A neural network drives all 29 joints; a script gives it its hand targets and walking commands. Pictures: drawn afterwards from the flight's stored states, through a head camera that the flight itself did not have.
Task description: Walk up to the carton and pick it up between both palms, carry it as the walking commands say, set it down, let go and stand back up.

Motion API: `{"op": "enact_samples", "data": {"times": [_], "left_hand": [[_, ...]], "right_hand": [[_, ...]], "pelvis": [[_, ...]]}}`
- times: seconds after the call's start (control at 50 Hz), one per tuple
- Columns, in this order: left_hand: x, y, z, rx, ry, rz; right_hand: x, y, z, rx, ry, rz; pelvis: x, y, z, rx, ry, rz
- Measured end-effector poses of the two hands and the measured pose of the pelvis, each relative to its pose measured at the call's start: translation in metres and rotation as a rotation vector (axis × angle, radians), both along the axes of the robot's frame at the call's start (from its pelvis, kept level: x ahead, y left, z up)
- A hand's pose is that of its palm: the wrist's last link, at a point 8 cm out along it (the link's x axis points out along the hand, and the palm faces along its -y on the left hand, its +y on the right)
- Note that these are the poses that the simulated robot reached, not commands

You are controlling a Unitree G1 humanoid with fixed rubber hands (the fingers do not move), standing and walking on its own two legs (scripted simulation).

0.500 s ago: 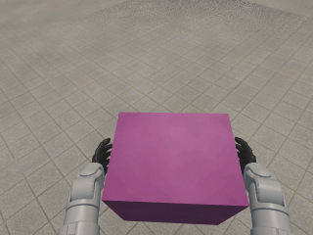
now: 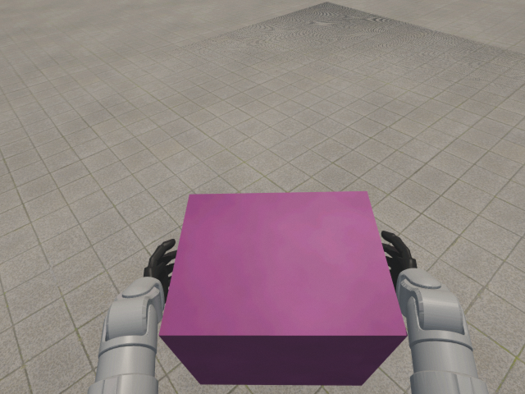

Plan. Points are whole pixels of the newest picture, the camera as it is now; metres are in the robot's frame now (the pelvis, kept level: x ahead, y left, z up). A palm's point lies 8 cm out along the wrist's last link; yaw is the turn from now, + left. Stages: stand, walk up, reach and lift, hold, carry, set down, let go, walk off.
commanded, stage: reach and lift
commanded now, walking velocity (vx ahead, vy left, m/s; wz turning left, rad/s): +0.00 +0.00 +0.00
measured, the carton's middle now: (278, 293) +0.30 +0.00 -0.02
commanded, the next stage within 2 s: hold in 0.88 s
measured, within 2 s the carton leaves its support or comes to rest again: neither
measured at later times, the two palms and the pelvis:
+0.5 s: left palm (169, 286) +0.29 +0.18 +0.03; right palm (419, 293) +0.27 -0.21 +0.03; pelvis +0.02 +0.01 +0.00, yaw -2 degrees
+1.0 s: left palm (163, 292) +0.28 +0.18 +0.03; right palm (415, 287) +0.28 -0.20 +0.04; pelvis -0.01 -0.01 +0.00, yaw -1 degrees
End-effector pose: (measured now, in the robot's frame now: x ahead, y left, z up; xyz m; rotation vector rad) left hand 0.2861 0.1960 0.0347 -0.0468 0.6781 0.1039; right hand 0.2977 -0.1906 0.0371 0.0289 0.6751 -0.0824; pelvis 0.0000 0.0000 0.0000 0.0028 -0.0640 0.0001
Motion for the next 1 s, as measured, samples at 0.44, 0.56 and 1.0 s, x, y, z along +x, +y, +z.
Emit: {"op": "enact_samples", "data": {"times": [0.44,0.56,1.0], "left_hand": [[0.001,-0.016,-0.008,0.002,0.009,-0.06],[-0.002,-0.021,0.0,0.021,-0.011,-0.057],[-0.01,-0.012,-0.004,0.003,-0.008,-0.034]], "right_hand": [[-0.022,-0.015,-0.005,-0.029,0.007,-0.041],[-0.026,-0.02,-0.005,-0.014,-0.013,-0.036],[-0.018,-0.012,0.002,-0.024,-0.009,-0.024]], "pelvis": [[0.019,0.009,0.002,-0.004,0.022,-0.03],[0.017,0.007,0.002,-0.001,0.016,-0.037],[-0.012,-0.006,-0.001,0.005,-0.011,-0.016]]}}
